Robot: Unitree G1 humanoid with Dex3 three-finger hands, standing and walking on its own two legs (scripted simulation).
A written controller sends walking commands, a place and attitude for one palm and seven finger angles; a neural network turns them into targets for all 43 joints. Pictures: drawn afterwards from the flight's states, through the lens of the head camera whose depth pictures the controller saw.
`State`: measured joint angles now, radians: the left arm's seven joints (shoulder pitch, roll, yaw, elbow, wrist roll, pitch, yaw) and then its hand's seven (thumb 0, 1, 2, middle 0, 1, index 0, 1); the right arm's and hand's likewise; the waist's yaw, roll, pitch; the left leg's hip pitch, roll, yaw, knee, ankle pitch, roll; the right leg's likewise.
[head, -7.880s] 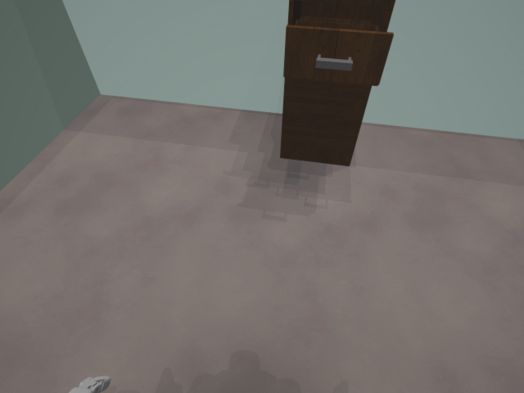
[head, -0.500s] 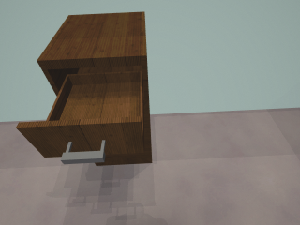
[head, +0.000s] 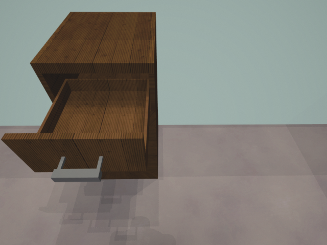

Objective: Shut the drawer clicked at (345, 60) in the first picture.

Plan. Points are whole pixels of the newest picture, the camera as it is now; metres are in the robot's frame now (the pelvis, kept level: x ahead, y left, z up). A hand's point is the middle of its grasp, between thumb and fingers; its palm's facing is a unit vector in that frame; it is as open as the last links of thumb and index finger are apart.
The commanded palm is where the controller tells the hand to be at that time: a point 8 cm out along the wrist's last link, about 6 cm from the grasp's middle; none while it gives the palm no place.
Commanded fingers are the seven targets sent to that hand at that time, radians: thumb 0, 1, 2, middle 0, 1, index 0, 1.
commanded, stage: come to a stop and stand still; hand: left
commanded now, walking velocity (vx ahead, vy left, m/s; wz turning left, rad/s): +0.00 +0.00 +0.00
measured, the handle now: (79, 167) +0.32 +0.26 -0.03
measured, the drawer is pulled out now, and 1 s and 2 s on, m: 0.28 0.28 0.25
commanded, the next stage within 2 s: look again from close up in 0.72 s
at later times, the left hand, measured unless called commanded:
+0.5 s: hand out of the picture +0.00 +0.18 -0.18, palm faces +0.04 -0.98 -0.17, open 7.4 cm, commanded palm none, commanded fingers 0.00 0.90 0.90 -0.20 -0.30 -0.20 -0.30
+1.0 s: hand out of the picture +0.03 +0.22 -0.18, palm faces +0.01 -0.97 -0.23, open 7.4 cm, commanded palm none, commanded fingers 0.00 0.90 0.90 -0.20 -0.30 -0.20 -0.30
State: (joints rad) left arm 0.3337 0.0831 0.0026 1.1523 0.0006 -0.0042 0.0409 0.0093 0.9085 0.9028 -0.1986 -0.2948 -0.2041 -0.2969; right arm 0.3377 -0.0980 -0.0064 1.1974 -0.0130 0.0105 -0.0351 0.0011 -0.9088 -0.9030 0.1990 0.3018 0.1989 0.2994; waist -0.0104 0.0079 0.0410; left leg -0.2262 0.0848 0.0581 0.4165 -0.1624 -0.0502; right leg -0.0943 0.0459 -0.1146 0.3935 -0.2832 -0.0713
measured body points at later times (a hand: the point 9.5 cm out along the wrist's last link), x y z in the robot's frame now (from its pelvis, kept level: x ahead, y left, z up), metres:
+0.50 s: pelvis +0.03 +0.02 +0.00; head +0.04 +0.02 +0.45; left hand +0.00 +0.23 -0.16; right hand +0.01 -0.19 -0.16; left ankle +0.04 +0.15 -0.74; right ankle -0.04 -0.06 -0.74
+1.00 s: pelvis +0.02 +0.04 -0.01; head +0.04 +0.03 +0.44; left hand +0.03 +0.27 -0.16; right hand +0.04 -0.19 -0.17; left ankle +0.04 +0.15 -0.74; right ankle -0.04 -0.06 -0.74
